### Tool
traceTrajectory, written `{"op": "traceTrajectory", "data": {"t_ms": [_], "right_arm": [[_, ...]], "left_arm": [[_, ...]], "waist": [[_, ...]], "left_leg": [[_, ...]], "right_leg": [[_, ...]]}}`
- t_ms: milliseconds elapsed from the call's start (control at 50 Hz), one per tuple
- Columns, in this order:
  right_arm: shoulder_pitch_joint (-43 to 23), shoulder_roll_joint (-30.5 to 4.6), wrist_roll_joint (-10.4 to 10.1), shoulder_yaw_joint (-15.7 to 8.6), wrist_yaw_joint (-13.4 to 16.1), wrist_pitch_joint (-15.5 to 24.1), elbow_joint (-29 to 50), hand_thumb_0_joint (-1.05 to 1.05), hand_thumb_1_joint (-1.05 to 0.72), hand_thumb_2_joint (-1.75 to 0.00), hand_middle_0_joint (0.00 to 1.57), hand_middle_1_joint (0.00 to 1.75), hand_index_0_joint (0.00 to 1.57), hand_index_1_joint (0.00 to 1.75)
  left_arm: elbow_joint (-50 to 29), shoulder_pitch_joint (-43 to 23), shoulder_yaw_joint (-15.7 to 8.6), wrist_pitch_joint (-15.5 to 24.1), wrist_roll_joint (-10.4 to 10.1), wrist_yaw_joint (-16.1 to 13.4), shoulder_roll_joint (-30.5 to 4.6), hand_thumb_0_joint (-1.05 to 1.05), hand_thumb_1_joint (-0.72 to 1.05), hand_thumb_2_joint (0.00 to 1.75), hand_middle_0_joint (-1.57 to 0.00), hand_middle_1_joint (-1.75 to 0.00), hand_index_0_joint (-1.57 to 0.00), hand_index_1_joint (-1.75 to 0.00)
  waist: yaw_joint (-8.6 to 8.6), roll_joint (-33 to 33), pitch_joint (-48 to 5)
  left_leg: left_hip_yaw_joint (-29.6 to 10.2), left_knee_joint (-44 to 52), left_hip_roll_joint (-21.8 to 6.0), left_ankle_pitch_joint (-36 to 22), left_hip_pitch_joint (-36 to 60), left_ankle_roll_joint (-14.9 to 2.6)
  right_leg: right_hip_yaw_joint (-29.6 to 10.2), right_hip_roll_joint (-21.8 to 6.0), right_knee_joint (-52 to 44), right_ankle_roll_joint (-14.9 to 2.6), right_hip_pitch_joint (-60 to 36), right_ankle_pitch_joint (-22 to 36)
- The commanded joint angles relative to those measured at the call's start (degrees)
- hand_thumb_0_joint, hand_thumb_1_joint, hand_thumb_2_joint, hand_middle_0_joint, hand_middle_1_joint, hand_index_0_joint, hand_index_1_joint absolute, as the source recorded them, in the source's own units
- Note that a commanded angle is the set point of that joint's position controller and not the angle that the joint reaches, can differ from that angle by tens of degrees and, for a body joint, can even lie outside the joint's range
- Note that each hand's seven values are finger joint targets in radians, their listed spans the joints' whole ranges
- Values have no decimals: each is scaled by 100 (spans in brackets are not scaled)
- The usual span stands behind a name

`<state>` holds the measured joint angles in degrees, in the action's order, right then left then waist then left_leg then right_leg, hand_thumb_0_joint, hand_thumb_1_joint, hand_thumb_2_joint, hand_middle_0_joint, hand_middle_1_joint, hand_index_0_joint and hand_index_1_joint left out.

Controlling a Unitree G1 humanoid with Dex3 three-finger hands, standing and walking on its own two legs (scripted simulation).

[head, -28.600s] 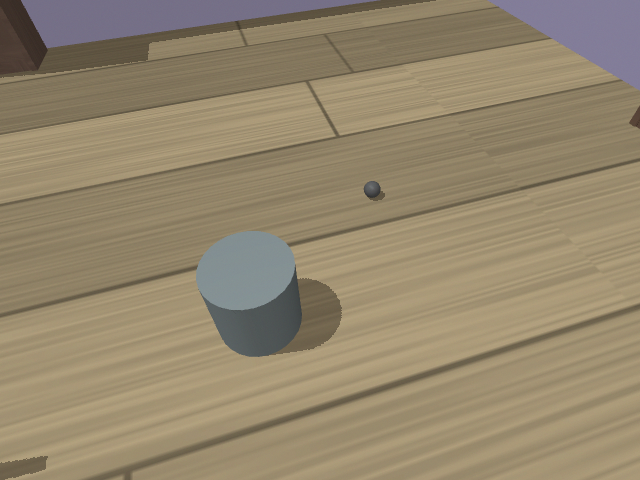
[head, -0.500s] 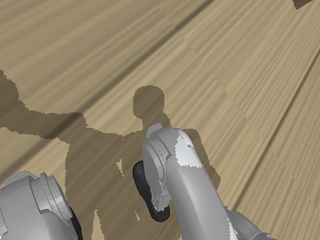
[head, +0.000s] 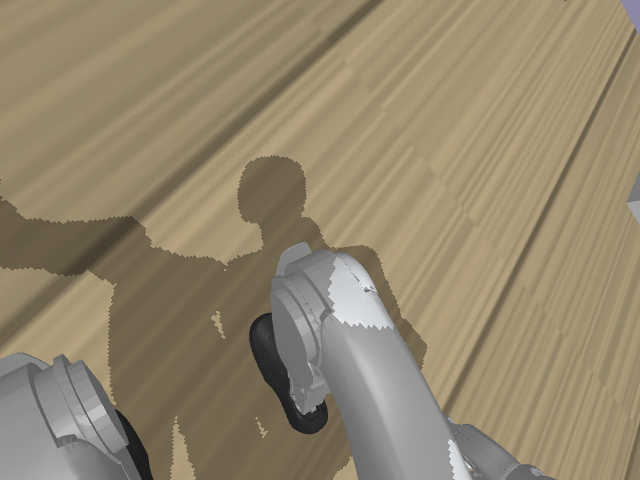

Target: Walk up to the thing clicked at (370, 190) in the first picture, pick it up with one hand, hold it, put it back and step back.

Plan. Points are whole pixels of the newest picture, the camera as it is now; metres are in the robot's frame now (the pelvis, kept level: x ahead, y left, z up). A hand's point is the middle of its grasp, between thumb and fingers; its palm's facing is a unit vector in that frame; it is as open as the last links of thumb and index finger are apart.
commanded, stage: close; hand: left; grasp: from above
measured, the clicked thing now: out of the picture +0.48 +0.31 -0.27
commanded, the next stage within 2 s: settle in 1.64 s
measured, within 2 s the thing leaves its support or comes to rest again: leaves its support in 2.00 s
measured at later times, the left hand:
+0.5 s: hand out of the picture +0.47 +0.30 -0.25, palm faces -0.44 -0.15 -0.89, open 12.7 cm
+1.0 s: hand out of the picture +0.46 +0.30 -0.26, palm faces -0.44 -0.15 -0.89, open 10.4 cm
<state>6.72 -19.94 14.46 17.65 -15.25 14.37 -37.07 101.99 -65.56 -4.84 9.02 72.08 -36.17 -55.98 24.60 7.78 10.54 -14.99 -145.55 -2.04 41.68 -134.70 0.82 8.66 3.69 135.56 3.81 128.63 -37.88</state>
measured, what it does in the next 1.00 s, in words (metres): stands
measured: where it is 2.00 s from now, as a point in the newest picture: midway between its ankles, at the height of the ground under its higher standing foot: (223, 441)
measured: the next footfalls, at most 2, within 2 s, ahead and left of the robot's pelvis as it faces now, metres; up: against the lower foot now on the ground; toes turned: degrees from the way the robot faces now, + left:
none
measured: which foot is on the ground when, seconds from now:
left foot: down 0.00-1.00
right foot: down 0.00-1.00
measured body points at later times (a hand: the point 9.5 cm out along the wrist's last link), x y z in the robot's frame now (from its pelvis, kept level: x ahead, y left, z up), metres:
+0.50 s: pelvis +0.00 +0.00 +0.01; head +0.29 +0.12 +0.33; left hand +0.49 +0.31 -0.20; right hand +0.05 -0.25 -0.05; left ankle +0.06 +0.13 -0.27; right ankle +0.11 -0.12 -0.27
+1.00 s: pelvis +0.00 +0.00 +0.01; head +0.29 +0.12 +0.32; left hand +0.48 +0.30 -0.21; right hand +0.04 -0.25 -0.05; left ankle +0.06 +0.13 -0.27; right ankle +0.11 -0.12 -0.27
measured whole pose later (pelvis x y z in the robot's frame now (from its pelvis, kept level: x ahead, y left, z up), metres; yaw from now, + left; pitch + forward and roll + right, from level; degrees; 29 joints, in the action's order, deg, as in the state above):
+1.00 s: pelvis +0.00 +0.00 +0.01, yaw -1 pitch +29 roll -14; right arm 6.4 -19.6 14.7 18.8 -13.5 12.9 -36.0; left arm 101.4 -65.6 -3.1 9.8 71.7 -35.8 -57.6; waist 24.8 8.9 11.1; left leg -15.4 -144.5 -2.3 41.2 -134.1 0.6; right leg 9.1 3.9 133.9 4.0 127.8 -37.1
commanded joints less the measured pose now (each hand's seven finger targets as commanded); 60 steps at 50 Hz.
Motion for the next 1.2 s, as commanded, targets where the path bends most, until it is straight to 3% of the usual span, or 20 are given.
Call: {"op": "traceTrajectory", "data": {"t_ms": [0, 40, 60, 100, 180, 280, 300, 320, 360, 380, 440, 540, 640, 760, 860, 960, 1000, 1100, 1120, 1180], "right_arm": [[1133, -1906, 0, -564, 44, 37, -118, 0, -91, -91, 20, 30, 20, 30], [1119, -1914, -42, -552, 64, 39, -70, 0, -91, -91, 20, 30, 20, 30], [1130, -1925, -34, -564, 75, 25, -122, 0, -91, -91, 20, 30, 20, 30], [1089, -1832, -15, -548, 36, 42, -92, 0, -90, -90, 20, 30, 20, 30], [1210, -1926, -37, -565, 57, 2, -161, 0, -90, -90, 20, 30, 20, 30], [1149, -1861, -38, -564, 82, -39, -94, 0, -90, -90, 20, 30, 20, 30], [1231, -1934, -28, -595, 88, -47, -139, 0, -90, -90, 20, 30, 20, 30], [1170, -1846, -38, -559, 89, -50, -107, 0, -90, -90, 20, 30, 20, 30], [1264, -1929, -51, -603, 106, -56, -163, 0, -90, -90, 20, 30, 20, 30], [1284, -1890, -56, -586, 102, -51, -130, 0, -90, -90, 20, 30, 20, 30], [1280, -1885, -63, -569, 106, -89, -175, 0, -90, -90, 20, 30, 20, 30], [1202, -1862, -87, -552, 161, -167, -89, 0, -90, -90, 20, 30, 20, 30], [1124, -1873, -61, -553, 165, -152, -10, 0, -90, -90, 20, 30, 20, 30], [1167, -1863, -35, -528, 191, -123, -17, 0, -90, -90, 20, 30, 20, 30], [1174, -1909, 4, -486, 228, -128, -56, 0, -89, -90, 20, 30, 20, 30], [1116, -1884, 38, -442, 222, -129, -32, 0, -90, -90, 20, 30, 20, 30], [1145, -1933, 14, -442, 207, -113, -73, 0, -90, -90, 20, 30, 20, 30], [1089, -1949, 30, -423, 140, -65, 58, 0, -90, -90, 20, 30, 20, 30], [1172, -1984, 21, -433, 146, -61, 3, 0, -90, -90, 20, 30, 20, 30], [1170, -1973, 8, -444, 128, -44, -2, 0, -90, -90, 20, 30, 20, 30]], "left_arm": [[-377, -1268, 6, -35, -142, -132, -1062, 0, -46, 96, -9, -106, -10, -105], [-950, -1596, -31, 31, -177, -126, -1270, 0, -45, 97, -9, -109, -10, -107], [-661, -1334, -131, -3, -165, -143, -1337, 0, -44, 99, -10, -109, -11, -108], [-738, -1348, 132, 38, -162, -71, -931, 0, -39, 87, -13, -104, -15, -101], [-876, -1435, -124, 68, -149, -101, -1403, 0, -36, 84, -14, -101, -17, -98], [-841, -1497, 143, 86, -117, -43, -1072, 0, -33, 82, -15, -102, -19, -98], [-715, -1383, 5, 52, -121, -24, -1186, 0, -30, 81, -17, -102, -20, -98], [-920, -1533, 220, 75, -139, 25, -1017, 0, -29, 81, -18, -101, -21, -97], [-694, -1281, 88, 35, -152, 35, -1127, 0, -27, 81, -19, -101, -23, -97], [-1072, -1561, 141, 82, -206, 40, -1055, 0, -27, 79, -20, -100, -23, -96], [-691, -1389, 212, 53, -177, 76, -996, 0, -24, 75, -21, -98, -25, -94], [-883, -1334, 90, 71, -131, 24, -1189, 0, -21, 74, -24, -96, -28, -92], [-659, -1321, 196, 62, -53, -27, -1006, 0, -13, 76, -29, -97, -33, -92], [-759, -1484, 205, 121, -97, -108, -1021, 0, -4, 69, -35, -93, -40, -88], [-621, -1414, 100, 134, -99, -192, -1201, 0, 3, 67, -39, -92, -45, -86], [-581, -1419, 222, 60, -84, -192, -1108, 0, 10, 65, -45, -90, -51, -84], [-595, -1364, 79, 36, -67, -194, -1249, 0, 13, 63, -47, -88, -52, -82], [-729, -1358, 179, 24, -94, -185, -1186, 0, 21, 60, -54, -84, -60, -78], [-632, -1346, 11, 1, -117, -213, -1368, 0, 24, 61, -56, -85, -62, -79], [-755, -1432, 26, -17, -156, -216, -1361, 0, 28, 59, -60, -81, -65, -76]], "waist": [[271, -2918, -3686], [156, -3096, -3947], [147, -3088, -3892], [237, -3172, -3802], [171, -3159, -3972], [258, -3052, -3654], [251, -3048, -3729], [239, -3089, -3686], [243, -2977, -3793], [216, -3128, -3929], [287, -2993, -3720], [96, -3205, -3999], [224, -3121, -3497], [301, -2998, -3619], [287, -2970, -3697], [311, -3141, -3537], [277, -3205, -3629], [334, -3059, -3551], [308, -3019, -3612], [277, -3094, -3652]], "left_leg": [[604, 1408, -111, -1334, 2737, -126], [606, 1434, -112, -1388, 2828, -119], [601, 1451, -123, -1366, 2851, -108], [584, 1439, -133, -1481, 2920, -80], [629, 1382, -129, -1515, 2874, -112], [623, 1450, -120, -1312, 2712, -117], [601, 1479, -119, -1374, 2805, -111], [637, 1479, -125, -1350, 2767, -115], [610, 1476, -124, -1484, 2849, -116], [596, 1500, -118, -1573, 2912, -96], [560, 1500, -130, -1490, 2812, -106], [574, 1576, -126, -1639, 2996, -76], [575, 1642, -121, -1284, 2830, -74], [592, 1572, -130, -1182, 2793, -107], [560, 1574, -150, -1223, 2775, -98], [585, 1578, -162, -1315, 2850, -69], [489, 1605, -163, -1413, 2944, -41], [584, 1480, -147, -1397, 2830, -89], [576, 1496, -154, -1402, 2806, -102], [566, 1546, -154, -1395, 2855, -91]], "right_leg": [[694, 174, -1140, -441, -2301, 1601], [678, 180, -1190, -448, -2370, 1608], [675, 173, -1169, -461, -2413, 1593], [703, 187, -1082, -471, -2354, 1696], [680, 178, -1181, -450, -2493, 1734], [693, 199, -1229, -463, -2303, 1567], [716, 184, -1219, -464, -2320, 1604], [667, 218, -1243, -472, -2356, 1587], [701, 201, -1281, -447, -2436, 1697], [706, 192, -1242, -458, -2419, 1732], [727, 192, -1225, -459, -2333, 1689], [718, 197, -1196, -490, -2391, 1761], [735, 196, -1206, -504, -2139, 1497], [695, 218, -1279, -479, -2252, 1444], [730, 211, -1303, -459, -2339, 1475], [704, 225, -1252, -476, -2369, 1589], [785, 190, -1157, -475, -2225, 1609], [724, 228, -1223, -445, -2398, 1680], [734, 220, -1284, -431, -2454, 1686], [718, 213, -1288, -450, -2441, 1659]]}}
